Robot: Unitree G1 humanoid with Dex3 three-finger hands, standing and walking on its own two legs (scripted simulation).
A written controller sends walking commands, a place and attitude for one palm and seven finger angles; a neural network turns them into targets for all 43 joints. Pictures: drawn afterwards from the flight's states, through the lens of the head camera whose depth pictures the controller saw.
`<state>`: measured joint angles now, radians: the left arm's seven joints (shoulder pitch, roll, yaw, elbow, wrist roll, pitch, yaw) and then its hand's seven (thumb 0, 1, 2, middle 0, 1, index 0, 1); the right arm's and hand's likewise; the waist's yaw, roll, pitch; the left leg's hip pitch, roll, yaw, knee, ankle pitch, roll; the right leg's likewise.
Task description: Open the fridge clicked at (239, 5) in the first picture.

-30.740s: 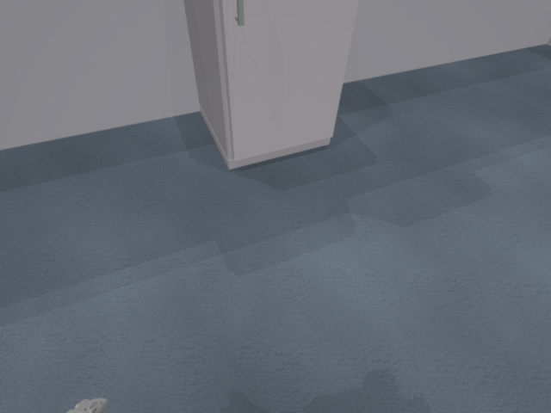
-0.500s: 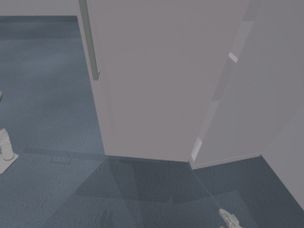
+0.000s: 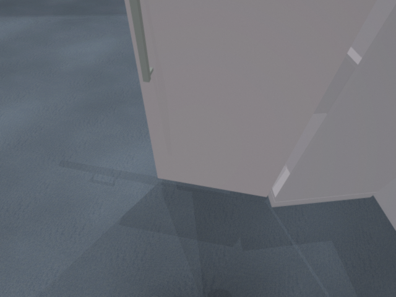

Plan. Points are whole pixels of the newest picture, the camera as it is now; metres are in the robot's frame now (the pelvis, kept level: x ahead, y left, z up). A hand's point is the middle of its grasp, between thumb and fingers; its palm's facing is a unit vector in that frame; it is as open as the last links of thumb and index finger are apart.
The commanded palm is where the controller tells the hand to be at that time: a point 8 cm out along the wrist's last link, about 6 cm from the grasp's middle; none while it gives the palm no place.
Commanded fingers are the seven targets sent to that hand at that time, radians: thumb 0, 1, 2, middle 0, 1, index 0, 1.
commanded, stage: let the arm hang, fingers relaxed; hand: left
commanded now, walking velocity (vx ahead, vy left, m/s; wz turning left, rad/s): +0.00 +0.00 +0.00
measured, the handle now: (140, 19) +0.72 +0.19 +0.19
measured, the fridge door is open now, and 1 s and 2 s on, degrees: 73 73 73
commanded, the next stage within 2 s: look to check the result in 0.78 s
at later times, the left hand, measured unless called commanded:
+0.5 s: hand out of the picture +0.06 +0.26 -0.14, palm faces -0.03 -0.96 -0.29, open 7.3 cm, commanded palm none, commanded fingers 0.00 0.90 0.90 -0.20 -0.30 -0.20 -0.30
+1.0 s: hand out of the picture +0.07 +0.27 -0.14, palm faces -0.05 -0.95 -0.31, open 7.4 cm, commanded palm none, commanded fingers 0.00 0.90 0.90 -0.20 -0.30 -0.20 -0.30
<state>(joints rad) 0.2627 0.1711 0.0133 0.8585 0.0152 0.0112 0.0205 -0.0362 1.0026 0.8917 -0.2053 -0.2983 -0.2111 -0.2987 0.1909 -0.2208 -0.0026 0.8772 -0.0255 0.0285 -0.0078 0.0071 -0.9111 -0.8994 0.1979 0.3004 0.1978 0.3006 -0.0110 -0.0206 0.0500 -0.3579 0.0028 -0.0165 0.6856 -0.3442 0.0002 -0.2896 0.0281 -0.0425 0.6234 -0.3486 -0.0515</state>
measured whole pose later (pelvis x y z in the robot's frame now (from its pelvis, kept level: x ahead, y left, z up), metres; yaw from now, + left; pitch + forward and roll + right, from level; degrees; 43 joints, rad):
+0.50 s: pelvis +0.00 +0.03 +0.02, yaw -1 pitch -1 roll +0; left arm 0.15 0.29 0.00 1.13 0.01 -0.01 0.00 0.00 0.91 0.89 -0.20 -0.30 -0.20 -0.30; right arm 0.16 -0.26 0.00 1.11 -0.02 0.00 -0.01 0.00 -0.91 -0.90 0.20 0.30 0.20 0.30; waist 0.00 0.01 0.02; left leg -0.16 -0.02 0.03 0.37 -0.19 0.03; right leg -0.13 0.00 -0.01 0.35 -0.20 0.00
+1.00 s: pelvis +0.00 +0.03 +0.02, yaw -1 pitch -1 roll +0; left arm 0.12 0.33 0.00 1.14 0.01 -0.01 0.00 0.00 0.91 0.89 -0.20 -0.30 -0.20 -0.30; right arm 0.12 -0.33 0.00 1.13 -0.01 -0.01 -0.01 0.00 -0.91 -0.90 0.20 0.30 0.20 0.30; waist 0.00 -0.01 0.04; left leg -0.13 -0.03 0.03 0.32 -0.17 0.04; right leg -0.11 -0.01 0.00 0.31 -0.18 0.01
